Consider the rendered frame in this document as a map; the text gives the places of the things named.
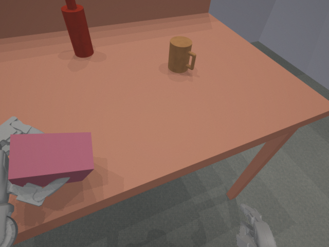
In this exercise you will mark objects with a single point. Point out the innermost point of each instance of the sponge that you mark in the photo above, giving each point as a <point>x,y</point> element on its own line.
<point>42,158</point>

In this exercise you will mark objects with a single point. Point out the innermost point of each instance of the left robot forearm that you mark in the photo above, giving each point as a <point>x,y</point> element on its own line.
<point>8,226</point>

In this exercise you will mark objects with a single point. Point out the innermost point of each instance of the left robot hand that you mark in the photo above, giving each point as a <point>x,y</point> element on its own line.
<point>30,193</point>

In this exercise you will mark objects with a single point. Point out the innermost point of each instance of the right robot hand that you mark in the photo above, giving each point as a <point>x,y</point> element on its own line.
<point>259,235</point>

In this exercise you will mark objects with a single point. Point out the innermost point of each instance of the table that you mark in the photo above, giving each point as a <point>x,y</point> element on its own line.
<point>149,125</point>

